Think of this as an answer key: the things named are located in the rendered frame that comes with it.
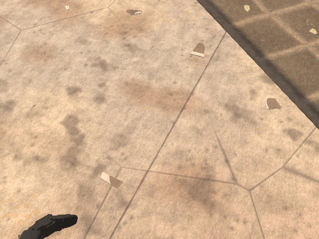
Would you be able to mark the left robot hand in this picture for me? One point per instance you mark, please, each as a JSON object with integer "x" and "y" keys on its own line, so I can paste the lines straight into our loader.
{"x": 49, "y": 224}

